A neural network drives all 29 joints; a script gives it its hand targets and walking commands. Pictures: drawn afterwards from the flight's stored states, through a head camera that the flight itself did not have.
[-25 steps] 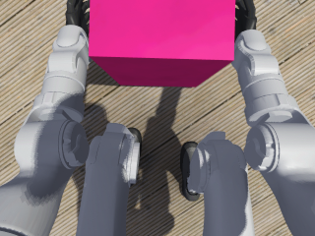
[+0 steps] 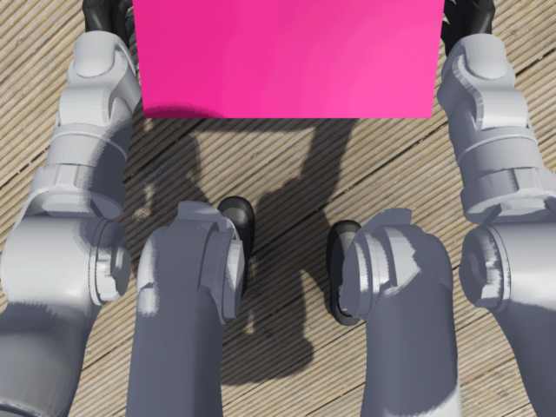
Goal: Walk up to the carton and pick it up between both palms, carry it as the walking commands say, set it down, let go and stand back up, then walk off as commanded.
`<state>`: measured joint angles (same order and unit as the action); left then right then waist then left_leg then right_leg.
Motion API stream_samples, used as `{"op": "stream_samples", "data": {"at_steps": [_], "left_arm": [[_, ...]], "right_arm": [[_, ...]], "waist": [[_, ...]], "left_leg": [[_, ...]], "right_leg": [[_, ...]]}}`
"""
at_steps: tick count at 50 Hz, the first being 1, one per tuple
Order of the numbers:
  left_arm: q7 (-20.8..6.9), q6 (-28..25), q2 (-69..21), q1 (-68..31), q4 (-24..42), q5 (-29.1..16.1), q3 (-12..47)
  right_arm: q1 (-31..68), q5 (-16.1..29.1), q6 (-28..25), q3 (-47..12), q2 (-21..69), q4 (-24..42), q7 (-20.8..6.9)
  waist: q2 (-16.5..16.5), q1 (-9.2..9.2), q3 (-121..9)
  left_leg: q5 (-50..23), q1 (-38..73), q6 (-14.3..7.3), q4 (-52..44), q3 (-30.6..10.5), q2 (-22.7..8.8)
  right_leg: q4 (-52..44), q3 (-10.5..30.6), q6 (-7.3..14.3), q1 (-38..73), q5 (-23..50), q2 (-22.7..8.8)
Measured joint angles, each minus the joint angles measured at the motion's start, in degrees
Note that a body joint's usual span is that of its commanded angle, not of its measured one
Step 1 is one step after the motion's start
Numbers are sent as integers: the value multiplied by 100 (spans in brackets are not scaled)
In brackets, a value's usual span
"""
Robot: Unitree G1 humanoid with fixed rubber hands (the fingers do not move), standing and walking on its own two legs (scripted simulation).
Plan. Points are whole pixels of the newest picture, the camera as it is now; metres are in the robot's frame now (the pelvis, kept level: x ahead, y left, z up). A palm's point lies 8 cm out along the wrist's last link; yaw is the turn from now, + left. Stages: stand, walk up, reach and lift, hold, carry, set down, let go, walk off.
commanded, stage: set down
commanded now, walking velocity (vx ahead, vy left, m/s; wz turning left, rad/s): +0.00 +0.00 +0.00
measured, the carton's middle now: (285, 24) +0.53 +0.04 -0.24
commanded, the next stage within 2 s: let go in 1.44 s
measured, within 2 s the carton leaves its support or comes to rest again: neither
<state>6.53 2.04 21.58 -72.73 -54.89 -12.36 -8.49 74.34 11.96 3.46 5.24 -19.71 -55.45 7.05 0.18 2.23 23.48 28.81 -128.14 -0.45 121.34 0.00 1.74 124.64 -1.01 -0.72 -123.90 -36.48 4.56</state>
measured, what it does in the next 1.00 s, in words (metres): rises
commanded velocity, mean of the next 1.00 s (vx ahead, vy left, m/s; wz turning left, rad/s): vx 0.00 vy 0.00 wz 0.00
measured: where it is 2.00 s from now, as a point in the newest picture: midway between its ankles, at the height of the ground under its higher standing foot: (289, 278)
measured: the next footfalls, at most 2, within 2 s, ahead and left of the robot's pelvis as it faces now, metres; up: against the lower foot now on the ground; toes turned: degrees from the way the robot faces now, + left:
none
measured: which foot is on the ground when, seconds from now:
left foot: down 0.00-1.00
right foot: down 0.00-1.00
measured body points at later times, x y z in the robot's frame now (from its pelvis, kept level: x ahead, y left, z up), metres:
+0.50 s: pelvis -0.01 +0.00 +0.04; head +0.36 +0.02 +0.29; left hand +0.51 +0.25 -0.12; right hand +0.54 -0.18 -0.12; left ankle +0.13 +0.11 -0.35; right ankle +0.10 -0.11 -0.35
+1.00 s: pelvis +0.03 +0.00 +0.15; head +0.33 +0.02 +0.48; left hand +0.51 +0.26 +0.03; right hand +0.54 -0.18 +0.03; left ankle +0.13 +0.11 -0.35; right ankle +0.10 -0.11 -0.35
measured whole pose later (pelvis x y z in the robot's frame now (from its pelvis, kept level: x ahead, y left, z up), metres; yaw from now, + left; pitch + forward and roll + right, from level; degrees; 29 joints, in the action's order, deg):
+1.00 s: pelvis +0.03 +0.00 +0.15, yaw +1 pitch +48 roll -1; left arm -1.6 10.0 19.3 -53.8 -44.3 -4.3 -16.0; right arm 57.3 5.1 10.2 13.4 -16.2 -47.4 1.4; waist 1.2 1.0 -7.2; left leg 25.8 -113.3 -0.1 91.4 -1.1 2.4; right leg 94.1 0.4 0.0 -109.9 -31.9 3.8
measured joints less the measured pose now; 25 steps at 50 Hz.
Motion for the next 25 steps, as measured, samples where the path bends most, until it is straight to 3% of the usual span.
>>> {"op": "stream_samples", "data": {"at_steps": [8,18,21,25], "left_arm": [[-113,218,261,44,326,-59,-73],[-288,672,471,188,902,-95,-192],[-294,815,478,267,1204,-114,-185],[-322,957,358,331,1403,84,-315]], "right_arm": [[23,278,254,-75,-266,399,-42],[10,162,694,114,-271,828,-28],[-116,-73,823,302,-181,1264,-30],[-218,-228,943,441,-171,1321,-95]], "waist": [[40,65,656],[55,75,642],[31,40,642],[46,39,499]], "left_leg": [[104,407,5,198,-41,-96],[81,677,64,39,-94,-40],[81,905,70,-148,-109,4],[63,1171,72,-496,-137,17]], "right_leg": [[144,-51,21,373,-19,95],[3,-96,90,648,-17,43],[-183,-95,100,897,-39,2],[-555,-89,98,1165,-2,-5]]}}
